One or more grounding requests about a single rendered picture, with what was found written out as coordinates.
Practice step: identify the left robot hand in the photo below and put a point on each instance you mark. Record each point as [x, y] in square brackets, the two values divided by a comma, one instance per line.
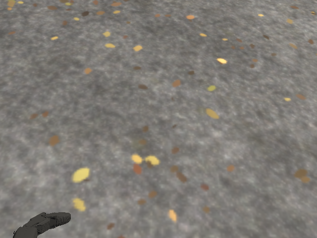
[42, 223]

